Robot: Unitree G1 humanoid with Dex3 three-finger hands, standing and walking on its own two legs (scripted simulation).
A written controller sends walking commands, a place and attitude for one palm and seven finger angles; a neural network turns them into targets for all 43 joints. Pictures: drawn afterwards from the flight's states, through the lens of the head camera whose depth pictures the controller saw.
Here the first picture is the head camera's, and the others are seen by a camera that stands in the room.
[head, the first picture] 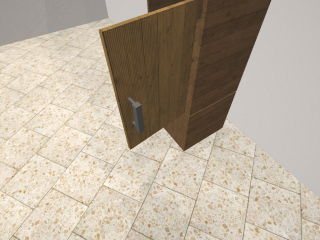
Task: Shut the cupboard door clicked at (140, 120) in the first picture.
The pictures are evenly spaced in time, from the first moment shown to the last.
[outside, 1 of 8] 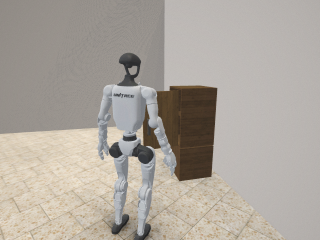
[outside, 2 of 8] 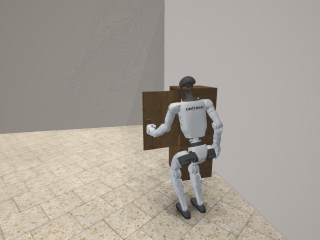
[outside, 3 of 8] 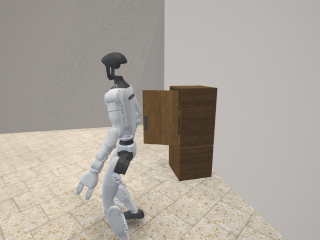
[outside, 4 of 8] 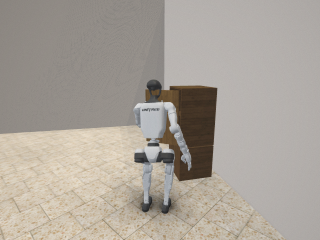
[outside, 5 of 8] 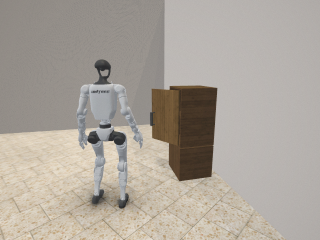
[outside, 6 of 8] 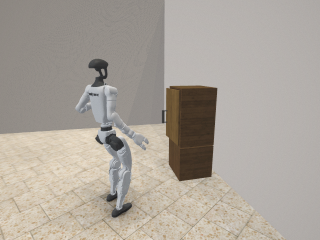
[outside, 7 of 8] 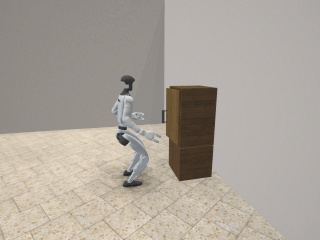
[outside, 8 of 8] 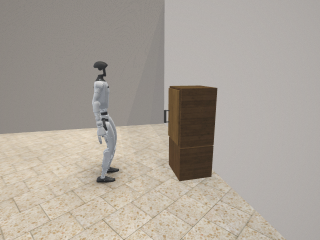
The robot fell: no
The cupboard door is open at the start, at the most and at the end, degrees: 97 97 0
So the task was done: yes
